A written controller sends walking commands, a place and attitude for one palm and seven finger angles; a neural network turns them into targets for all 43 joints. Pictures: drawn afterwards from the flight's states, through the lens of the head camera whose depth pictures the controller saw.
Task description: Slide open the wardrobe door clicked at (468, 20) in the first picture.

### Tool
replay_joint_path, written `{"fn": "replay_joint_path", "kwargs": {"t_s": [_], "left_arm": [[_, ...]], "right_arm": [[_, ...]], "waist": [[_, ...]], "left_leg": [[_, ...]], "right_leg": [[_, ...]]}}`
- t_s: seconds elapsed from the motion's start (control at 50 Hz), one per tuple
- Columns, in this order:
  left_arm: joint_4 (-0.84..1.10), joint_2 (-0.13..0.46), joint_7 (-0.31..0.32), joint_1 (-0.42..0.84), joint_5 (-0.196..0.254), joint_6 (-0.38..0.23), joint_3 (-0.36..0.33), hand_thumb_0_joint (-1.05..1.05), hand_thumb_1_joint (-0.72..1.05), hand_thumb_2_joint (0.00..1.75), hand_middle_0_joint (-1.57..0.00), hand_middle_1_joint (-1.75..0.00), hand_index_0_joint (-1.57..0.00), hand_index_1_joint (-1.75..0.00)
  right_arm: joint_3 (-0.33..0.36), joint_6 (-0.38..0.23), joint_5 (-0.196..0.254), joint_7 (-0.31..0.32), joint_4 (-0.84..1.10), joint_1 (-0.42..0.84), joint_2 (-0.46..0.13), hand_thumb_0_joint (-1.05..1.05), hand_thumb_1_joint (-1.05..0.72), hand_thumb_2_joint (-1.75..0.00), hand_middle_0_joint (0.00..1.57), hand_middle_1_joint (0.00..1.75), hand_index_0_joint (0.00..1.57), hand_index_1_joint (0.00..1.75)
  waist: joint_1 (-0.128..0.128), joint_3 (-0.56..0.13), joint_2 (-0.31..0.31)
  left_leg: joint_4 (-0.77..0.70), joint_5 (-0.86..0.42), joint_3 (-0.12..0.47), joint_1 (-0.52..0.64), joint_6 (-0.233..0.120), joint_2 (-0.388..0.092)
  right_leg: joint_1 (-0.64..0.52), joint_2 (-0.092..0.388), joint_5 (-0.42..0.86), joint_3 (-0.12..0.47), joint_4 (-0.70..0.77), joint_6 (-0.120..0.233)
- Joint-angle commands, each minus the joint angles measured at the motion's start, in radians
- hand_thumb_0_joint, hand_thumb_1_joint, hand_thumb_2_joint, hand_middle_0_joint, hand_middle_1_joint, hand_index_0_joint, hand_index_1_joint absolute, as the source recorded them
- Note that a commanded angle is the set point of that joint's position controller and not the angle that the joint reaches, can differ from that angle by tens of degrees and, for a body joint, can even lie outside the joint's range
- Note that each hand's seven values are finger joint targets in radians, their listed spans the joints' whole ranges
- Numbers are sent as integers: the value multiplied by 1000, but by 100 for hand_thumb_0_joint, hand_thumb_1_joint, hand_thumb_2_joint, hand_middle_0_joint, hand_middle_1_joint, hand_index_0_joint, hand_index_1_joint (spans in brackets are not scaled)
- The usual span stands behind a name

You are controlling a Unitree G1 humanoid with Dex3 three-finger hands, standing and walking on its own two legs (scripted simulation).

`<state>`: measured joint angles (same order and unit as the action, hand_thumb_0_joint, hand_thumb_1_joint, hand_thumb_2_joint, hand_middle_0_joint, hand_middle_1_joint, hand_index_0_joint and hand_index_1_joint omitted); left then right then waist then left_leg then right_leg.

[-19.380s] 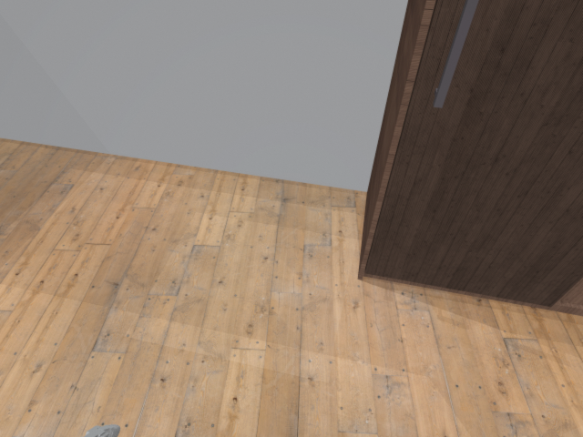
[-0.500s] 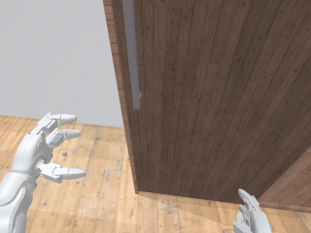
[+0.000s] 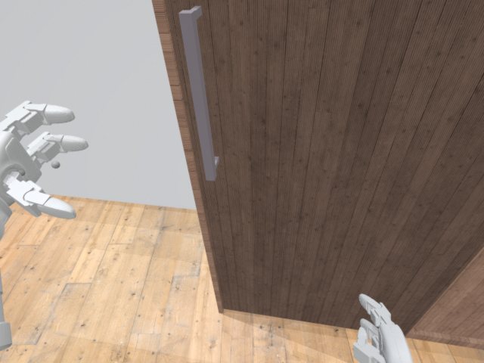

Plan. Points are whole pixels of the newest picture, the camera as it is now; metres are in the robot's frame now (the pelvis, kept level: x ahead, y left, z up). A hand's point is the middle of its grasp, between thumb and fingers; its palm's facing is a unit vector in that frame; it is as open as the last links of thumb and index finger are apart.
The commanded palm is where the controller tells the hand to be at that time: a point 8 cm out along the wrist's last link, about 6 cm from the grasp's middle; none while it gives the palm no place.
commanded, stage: raise the hand with hooked fingers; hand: left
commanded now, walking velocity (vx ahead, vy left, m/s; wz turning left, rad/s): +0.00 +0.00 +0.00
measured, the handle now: (204, 105) +0.49 +0.14 +0.22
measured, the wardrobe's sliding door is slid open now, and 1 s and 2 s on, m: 0.00 0.00 0.00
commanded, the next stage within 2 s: move the hooked fingers beside the handle in 0.48 s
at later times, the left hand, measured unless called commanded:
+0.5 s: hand (78, 169) +0.29 +0.28 +0.22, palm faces +0.06 -0.99 -0.14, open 14.0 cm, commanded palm +0.25 +0.32 +0.24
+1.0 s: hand (108, 151) +0.34 +0.25 +0.22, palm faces +0.01 -1.00 -0.08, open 14.0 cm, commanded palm +0.30 +0.30 +0.23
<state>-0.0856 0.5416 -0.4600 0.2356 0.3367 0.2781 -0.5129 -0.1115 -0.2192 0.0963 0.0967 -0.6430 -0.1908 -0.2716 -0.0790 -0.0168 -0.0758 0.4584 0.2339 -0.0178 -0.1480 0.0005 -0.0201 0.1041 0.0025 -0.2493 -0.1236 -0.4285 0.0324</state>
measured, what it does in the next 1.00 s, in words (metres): stands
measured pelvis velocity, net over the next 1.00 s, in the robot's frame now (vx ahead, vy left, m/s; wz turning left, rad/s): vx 0.01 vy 0.01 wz -0.02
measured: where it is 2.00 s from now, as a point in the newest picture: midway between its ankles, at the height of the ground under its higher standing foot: outside the picture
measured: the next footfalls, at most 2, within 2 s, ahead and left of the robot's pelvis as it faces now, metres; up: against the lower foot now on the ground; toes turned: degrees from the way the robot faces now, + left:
none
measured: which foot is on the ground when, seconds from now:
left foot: down 0.00-1.00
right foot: down 0.00-1.00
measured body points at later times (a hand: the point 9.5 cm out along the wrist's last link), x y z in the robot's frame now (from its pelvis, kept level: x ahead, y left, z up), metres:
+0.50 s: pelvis +0.00 +0.00 +0.00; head -0.02 -0.03 +0.45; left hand +0.28 +0.33 +0.23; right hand +0.21 -0.22 -0.07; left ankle +0.01 +0.12 -0.74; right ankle +0.00 -0.09 -0.74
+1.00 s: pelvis +0.01 +0.01 +0.00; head -0.01 -0.02 +0.45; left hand +0.33 +0.31 +0.23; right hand +0.21 -0.21 -0.07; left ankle +0.01 +0.12 -0.74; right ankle +0.00 -0.09 -0.74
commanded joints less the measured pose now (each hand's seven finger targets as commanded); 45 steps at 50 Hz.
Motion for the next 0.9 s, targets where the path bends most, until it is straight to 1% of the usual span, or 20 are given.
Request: {"fn": "replay_joint_path", "kwargs": {"t_s": [0.0,0.06,0.12,0.16,0.2,0.28,0.3,0.32,0.36,0.4,0.44,0.5,0.56,0.64,0.68,0.7,0.76,0.8,0.82,0.88], "left_arm": [[1,229,-30,274,7,36,-6,0,-50,30,-30,-120,-30,-120],[104,253,-54,293,10,34,-19,0,-50,30,-30,-120,-30,-120],[248,319,-34,293,32,-29,-105,0,-50,30,-30,-120,-30,-120],[309,352,-2,283,44,-72,-168,0,-50,30,-30,-120,-30,-120],[313,386,30,247,40,-87,-210,0,-50,30,-30,-120,-30,-120],[209,291,59,288,10,-41,-120,0,-50,30,-30,-120,-30,-120],[184,281,56,287,4,-20,-97,0,-50,30,-30,-120,-30,-120],[181,261,48,312,-4,-3,-63,0,-50,30,-30,-120,-30,-120],[187,248,34,330,-10,18,-28,0,-50,30,-30,-120,-30,-120],[178,236,12,295,-6,19,-9,0,-50,30,-30,-120,-30,-120],[231,281,-1,298,5,-1,-62,0,-50,30,-30,-120,-30,-120],[227,317,-8,252,30,-34,-118,0,-50,30,-30,-120,-30,-120],[211,318,5,278,34,-44,-135,0,-50,30,-30,-120,-30,-120],[149,272,23,356,10,-21,-64,0,-50,30,-30,-120,-30,-120],[151,226,23,400,-8,-11,1,0,-50,30,-30,-120,-30,-120],[163,216,22,399,-9,-12,20,0,-50,30,-30,-120,-30,-120],[186,211,22,462,-19,-25,38,0,-50,30,-30,-120,-30,-120],[173,229,30,461,-14,-41,20,0,-50,30,-30,-120,-30,-120],[163,259,37,468,-13,-46,-18,0,-50,30,-30,-120,-30,-120],[134,241,59,462,-18,-47,-20,0,-50,30,-30,-120,-30,-120]], "right_arm": [[61,-50,13,6,170,162,-131,0,-90,-90,20,30,20,30],[65,-42,17,-5,204,181,-133,0,-90,-90,20,30,20,30],[64,-44,7,-10,223,198,-120,0,-90,-90,20,30,20,30],[64,-52,1,-7,231,193,-109,0,-90,-90,20,30,20,30],[66,-53,-6,-6,220,179,-108,0,-90,-90,20,30,20,30],[66,-54,3,5,194,165,-113,0,-90,-90,20,30,20,30],[68,-50,3,6,192,165,-116,0,-90,-90,20,30,20,30],[68,-49,8,8,188,162,-120,0,-90,-90,20,30,20,30],[68,-51,11,15,199,158,-122,0,-90,-90,20,30,20,30],[65,-50,9,15,203,156,-121,0,-90,-90,20,30,20,30],[67,-52,6,15,212,165,-121,0,-90,-90,20,30,20,30],[61,-49,0,9,207,165,-114,0,-90,-90,20,30,20,30],[60,-51,1,7,201,170,-111,0,-90,-90,20,30,20,30],[61,-49,6,9,185,160,-112,0,-90,-90,20,30,20,30],[60,-50,9,14,187,155,-110,0,-90,-90,20,30,20,30],[60,-49,6,12,190,158,-108,0,-90,-90,20,30,20,30],[60,-47,6,17,193,157,-109,0,-90,-90,20,30,20,30],[60,-45,2,17,186,153,-108,0,-90,-90,20,30,20,30],[63,-44,1,17,185,152,-111,0,-90,-90,20,30,20,30],[60,-40,1,13,186,157,-104,0,-90,-90,20,30,20,30]], "waist": [[24,-73,87],[17,-175,60],[1,-253,60],[-9,-271,28],[-21,-242,12],[13,-97,-86],[9,-74,-45],[26,-86,-66],[30,-120,-50],[28,-133,23],[19,-210,30],[6,-213,66],[7,-186,7],[29,-117,-21],[43,-134,-54],[39,-132,-16],[46,-194,-18],[40,-205,29],[34,-233,26],[26,-227,-12]], "left_leg": [[-36,-110,52,6,-35,19],[-19,-133,48,34,-36,30],[-4,-167,46,46,-37,31],[-15,-188,43,69,-40,34],[-16,-204,35,66,-40,29],[-51,-137,33,55,-33,26],[-48,-136,37,45,-34,22],[-50,-134,33,61,-36,22],[-50,-130,42,77,-38,26],[-42,-143,46,79,-41,21],[-36,-166,50,100,-43,29],[-28,-189,49,90,-41,27],[-39,-184,48,89,-39,31],[-50,-151,54,82,-35,26],[-53,-147,56,100,-34,27],[-47,-162,57,102,-36,22],[-48,-165,63,124,-38,29],[-44,-178,63,123,-38,25],[-46,-184,62,124,-40,28],[-50,-213,61,119,-33,29]], "right_leg": [[70,34,148,126,86,-35],[46,37,184,123,52,-36],[-12,42,224,137,37,-39],[-25,31,238,113,33,-28],[-19,26,253,106,40,-26],[84,16,161,81,60,-16],[86,19,159,92,70,-18],[95,18,161,90,70,-22],[91,15,158,84,62,-23],[76,16,174,89,61,-26],[42,15,207,85,45,-25],[20,12,238,87,48,-26],[47,8,231,73,46,-20],[96,9,180,70,60,-16],[107,8,169,65,55,-15],[98,11,187,73,60,-12],[83,9,190,67,47,-13],[66,7,200,69,51,-13],[53,8,209,71,48,-13],[49,10,239,60,34,-7]]}}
